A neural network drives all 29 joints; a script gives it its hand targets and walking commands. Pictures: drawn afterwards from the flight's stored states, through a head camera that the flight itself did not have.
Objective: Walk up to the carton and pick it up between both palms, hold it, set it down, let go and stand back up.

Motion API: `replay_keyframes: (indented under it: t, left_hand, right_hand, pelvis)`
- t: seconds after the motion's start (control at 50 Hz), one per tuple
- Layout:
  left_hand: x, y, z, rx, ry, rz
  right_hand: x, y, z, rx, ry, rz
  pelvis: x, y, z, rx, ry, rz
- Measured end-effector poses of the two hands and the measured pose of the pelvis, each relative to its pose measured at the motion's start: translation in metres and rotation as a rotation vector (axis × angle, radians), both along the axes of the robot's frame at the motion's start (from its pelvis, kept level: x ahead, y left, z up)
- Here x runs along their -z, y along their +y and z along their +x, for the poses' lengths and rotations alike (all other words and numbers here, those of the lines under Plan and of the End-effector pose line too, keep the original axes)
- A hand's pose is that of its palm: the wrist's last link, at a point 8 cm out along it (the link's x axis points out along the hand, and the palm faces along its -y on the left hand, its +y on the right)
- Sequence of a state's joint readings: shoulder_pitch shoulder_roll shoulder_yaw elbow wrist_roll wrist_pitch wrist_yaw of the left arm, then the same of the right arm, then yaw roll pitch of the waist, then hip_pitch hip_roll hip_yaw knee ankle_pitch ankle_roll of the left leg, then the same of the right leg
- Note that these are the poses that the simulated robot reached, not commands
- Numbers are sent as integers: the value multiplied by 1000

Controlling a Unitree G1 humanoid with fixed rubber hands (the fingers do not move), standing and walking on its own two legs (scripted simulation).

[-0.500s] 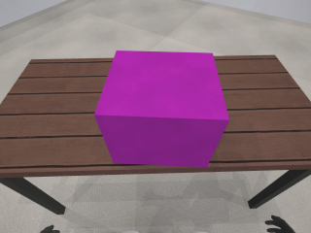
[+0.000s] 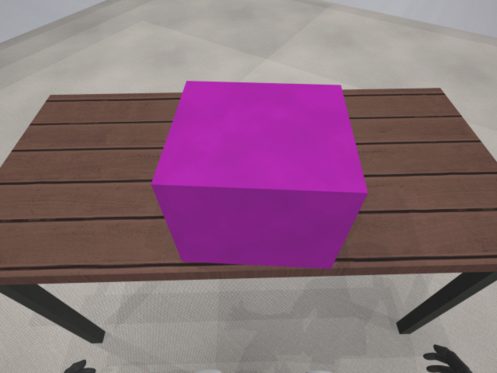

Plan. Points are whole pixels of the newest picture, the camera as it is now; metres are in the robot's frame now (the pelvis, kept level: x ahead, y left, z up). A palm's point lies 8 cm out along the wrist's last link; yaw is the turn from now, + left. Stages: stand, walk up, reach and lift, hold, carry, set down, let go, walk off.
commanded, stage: stand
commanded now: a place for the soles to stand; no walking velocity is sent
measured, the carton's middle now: (259, 175) +0.44 +0.01 +0.04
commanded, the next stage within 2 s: reach and lift in 0.04 s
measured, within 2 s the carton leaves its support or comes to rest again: neither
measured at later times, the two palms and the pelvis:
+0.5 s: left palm (81, 331) +0.18 +0.30 -0.04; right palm (469, 357) +0.15 -0.31 -0.06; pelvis +0.01 -0.02 +0.01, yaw -1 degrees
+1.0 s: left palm (69, 345) +0.15 +0.29 -0.01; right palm (450, 351) +0.15 -0.26 -0.01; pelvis -0.02 +0.01 +0.02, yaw +0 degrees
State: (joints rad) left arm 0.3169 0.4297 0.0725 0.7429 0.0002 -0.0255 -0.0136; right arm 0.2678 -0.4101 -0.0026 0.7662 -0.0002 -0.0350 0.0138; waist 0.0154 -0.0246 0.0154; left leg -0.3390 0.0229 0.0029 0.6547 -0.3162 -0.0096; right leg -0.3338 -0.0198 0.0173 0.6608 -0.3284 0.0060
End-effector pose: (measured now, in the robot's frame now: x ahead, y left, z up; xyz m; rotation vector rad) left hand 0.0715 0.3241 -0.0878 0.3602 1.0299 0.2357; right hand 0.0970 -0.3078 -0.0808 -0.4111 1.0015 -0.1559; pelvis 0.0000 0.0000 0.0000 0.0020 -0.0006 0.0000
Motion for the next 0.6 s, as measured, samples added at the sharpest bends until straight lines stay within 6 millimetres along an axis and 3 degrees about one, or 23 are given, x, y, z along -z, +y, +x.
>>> replay_keyframes:
  t: [0.1, 0.16, 0.28, 0.38, 0.5, 0.6]
  left_hand:
    - [1, 0, 0, -6, 9, 1]
    - [6, 3, 5, -71, 108, 19]
    - [-13, -14, 61, -42, 27, 30]
    - [-35, -27, 97, 5, -93, 19]
    - [-47, -27, 108, 16, -134, -8]
    - [-52, -21, 109, 20, -173, -27]
  right_hand:
    - [0, 0, 0, -7, -8, -2]
    - [5, -1, 9, -55, -49, 3]
    - [0, -2, 39, -114, -155, 27]
    - [-7, -5, 48, -112, -193, 29]
    - [-22, -4, 53, -108, -237, 15]
    - [-34, 11, 55, -101, -277, 28]
  pelvis:
    - [0, 0, -1, 0, -1, 0]
    - [2, -2, -4, 0, -13, 3]
    - [4, -11, -6, 5, -22, 9]
    - [1, -17, 1, 10, -47, 7]
    - [-7, -15, 10, 10, -92, -1]
    - [-13, -7, 9, 8, -104, -13]
